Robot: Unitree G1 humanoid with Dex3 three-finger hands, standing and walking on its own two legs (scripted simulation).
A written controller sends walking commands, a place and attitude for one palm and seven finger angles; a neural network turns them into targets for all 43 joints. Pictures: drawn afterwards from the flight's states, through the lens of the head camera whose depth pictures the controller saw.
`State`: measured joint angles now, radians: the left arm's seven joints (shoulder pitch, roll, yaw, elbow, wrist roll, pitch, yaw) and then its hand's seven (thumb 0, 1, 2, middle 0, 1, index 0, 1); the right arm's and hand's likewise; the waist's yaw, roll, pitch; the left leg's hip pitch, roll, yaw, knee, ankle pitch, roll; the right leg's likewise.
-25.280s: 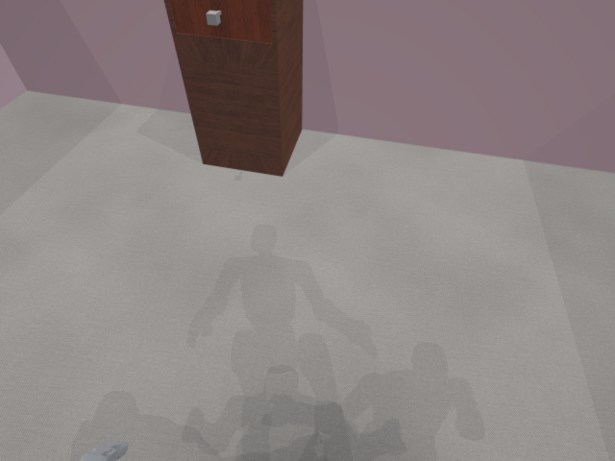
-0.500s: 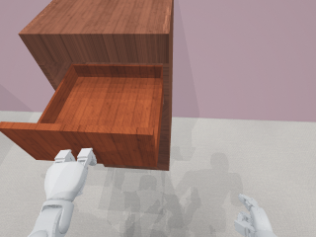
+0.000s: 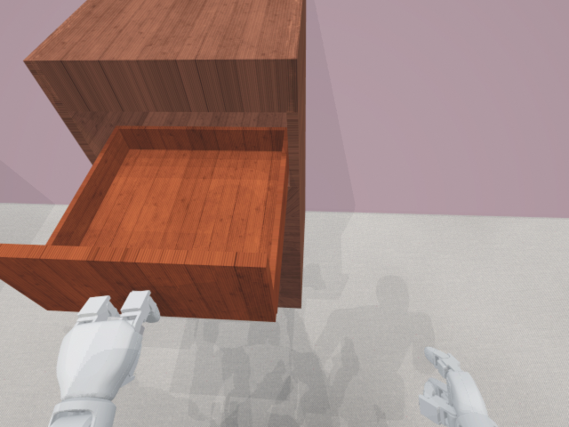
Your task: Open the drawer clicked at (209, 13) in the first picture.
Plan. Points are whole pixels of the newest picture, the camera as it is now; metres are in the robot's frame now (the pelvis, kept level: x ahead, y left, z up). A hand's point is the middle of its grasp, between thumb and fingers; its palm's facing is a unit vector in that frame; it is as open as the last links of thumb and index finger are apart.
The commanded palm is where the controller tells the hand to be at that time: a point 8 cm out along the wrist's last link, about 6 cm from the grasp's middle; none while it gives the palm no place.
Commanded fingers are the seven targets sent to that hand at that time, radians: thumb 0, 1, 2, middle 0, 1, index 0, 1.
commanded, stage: pull the drawer open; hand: left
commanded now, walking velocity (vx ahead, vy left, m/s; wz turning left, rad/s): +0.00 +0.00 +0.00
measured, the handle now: (127, 321) +0.25 +0.24 +0.02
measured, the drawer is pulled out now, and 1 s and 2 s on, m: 0.30 0.30 0.30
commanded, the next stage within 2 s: open the thumb to release the handle in 0.10 s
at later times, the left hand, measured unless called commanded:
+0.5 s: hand (120, 357) +0.20 +0.24 +0.00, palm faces +0.02 -0.04 -1.00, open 8.2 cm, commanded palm +0.18 +0.26 +0.05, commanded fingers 0.00 -0.22 0.42 -0.32 -1.23 -0.32 -1.23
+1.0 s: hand (120, 358) +0.20 +0.24 +0.00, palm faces +0.02 -0.04 -1.00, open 13.7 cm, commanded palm +0.19 +0.25 +0.05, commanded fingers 0.00 -0.50 0.30 -0.30 -1.20 -0.30 -1.20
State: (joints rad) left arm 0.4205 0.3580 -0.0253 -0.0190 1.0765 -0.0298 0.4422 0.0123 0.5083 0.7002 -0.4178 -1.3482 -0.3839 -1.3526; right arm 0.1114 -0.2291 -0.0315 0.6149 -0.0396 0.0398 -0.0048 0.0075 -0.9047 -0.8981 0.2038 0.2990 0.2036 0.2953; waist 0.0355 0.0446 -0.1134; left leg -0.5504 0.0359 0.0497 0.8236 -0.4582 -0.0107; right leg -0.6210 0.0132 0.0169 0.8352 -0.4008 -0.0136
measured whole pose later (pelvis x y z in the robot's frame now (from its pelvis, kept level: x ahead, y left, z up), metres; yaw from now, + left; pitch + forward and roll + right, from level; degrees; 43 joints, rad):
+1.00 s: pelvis -0.02 -0.01 +0.00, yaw +2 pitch +9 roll +0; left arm 0.25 0.37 -0.04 0.12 1.08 -0.05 0.44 0.00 -0.48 0.31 -0.32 -1.20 -0.34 -1.22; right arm 0.12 -0.24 -0.04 0.65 -0.03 0.04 -0.05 0.01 -0.90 -0.90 0.20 0.30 0.20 0.30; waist 0.05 0.05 -0.09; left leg -0.57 0.02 0.01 0.83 -0.42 -0.02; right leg -0.62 0.00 -0.02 0.84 -0.38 -0.02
